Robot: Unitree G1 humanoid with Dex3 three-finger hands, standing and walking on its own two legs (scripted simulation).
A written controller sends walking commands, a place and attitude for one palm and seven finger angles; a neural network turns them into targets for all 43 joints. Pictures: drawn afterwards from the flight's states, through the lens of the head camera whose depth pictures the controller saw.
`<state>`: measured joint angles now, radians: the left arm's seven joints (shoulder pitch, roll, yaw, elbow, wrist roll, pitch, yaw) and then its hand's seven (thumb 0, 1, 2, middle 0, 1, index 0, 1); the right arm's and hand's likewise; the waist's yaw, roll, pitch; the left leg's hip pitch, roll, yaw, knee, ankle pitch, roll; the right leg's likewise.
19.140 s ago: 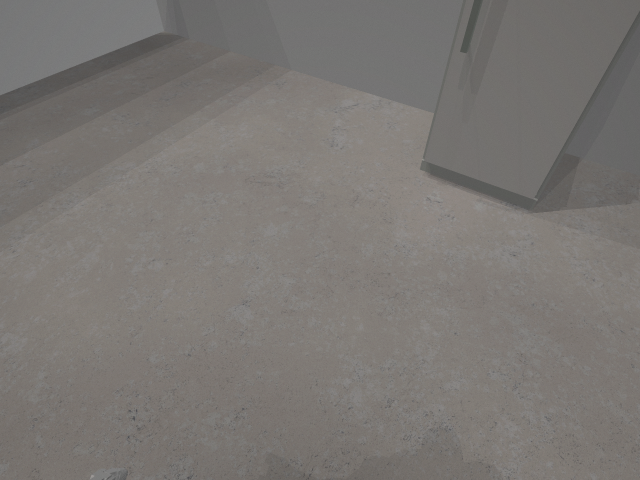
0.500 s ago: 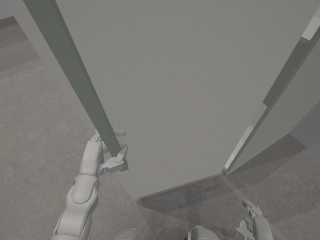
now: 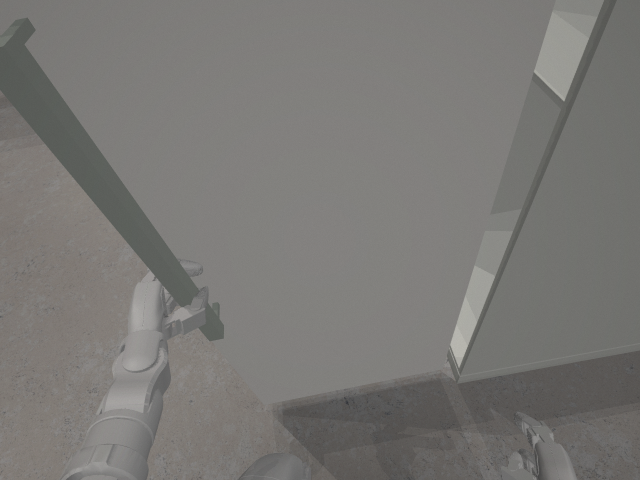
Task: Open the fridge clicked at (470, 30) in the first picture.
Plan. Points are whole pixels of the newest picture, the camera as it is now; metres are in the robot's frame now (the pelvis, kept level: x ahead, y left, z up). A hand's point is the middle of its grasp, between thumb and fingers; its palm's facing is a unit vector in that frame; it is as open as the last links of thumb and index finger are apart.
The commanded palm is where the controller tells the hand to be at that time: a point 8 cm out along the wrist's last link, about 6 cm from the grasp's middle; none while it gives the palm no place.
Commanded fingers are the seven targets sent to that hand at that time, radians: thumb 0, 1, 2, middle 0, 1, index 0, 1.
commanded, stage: stop walking and hold the door back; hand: left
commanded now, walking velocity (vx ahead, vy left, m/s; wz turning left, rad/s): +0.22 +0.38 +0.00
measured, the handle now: (151, 232) +0.38 +0.23 +0.13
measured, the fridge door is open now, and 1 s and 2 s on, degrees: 91 95 91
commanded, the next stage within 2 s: loosen the grip on the handle in 1.30 s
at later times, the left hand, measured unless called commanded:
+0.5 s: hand (203, 336) +0.28 +0.18 +0.03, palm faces +0.45 -0.85 -0.27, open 6.0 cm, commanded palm +0.28 +0.24 +0.01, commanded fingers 0.00 0.90 0.90 -0.45 -1.40 -0.45 -1.40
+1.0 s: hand (196, 323) +0.30 +0.19 +0.03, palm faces +0.22 -0.96 -0.20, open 6.1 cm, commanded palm +0.31 +0.27 +0.01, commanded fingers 0.00 0.90 0.90 -0.45 -1.40 -0.45 -1.40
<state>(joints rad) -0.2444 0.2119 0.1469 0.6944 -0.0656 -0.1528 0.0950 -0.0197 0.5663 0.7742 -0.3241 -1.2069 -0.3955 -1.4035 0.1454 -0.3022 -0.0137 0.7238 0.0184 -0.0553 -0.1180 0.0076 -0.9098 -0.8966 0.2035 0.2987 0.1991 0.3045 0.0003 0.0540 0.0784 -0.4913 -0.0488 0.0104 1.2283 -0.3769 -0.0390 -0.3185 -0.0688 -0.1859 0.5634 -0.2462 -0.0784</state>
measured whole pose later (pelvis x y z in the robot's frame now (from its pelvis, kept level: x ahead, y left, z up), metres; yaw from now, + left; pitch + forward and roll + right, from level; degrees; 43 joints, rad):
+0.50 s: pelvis -0.10 -0.12 -0.01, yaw +6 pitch -2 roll +5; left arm -0.67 0.43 0.39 1.21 -0.08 -0.21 0.06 0.02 0.60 0.74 -0.26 -1.17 -0.45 -1.40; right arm 0.27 -0.34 -0.02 0.84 0.05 -0.07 -0.05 0.01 -0.91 -0.90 0.20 0.30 0.20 0.30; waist -0.09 0.03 0.22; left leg -0.58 0.00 -0.03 1.25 -0.37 -0.05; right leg -0.36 -0.06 -0.02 0.65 -0.26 -0.05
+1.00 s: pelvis -0.12 -0.05 +0.00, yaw +0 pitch +2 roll -1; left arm -0.76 0.43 0.27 1.28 0.02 -0.20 0.00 0.04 0.57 0.78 -0.31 -1.33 -0.45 -1.40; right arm 0.29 -0.27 0.05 0.74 0.03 -0.08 -0.11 0.00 -0.91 -0.90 0.20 0.30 0.20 0.30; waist -0.05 -0.02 0.06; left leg -0.27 0.06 0.10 0.56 -0.31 0.00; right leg -0.42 -0.01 -0.03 0.73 -0.34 0.03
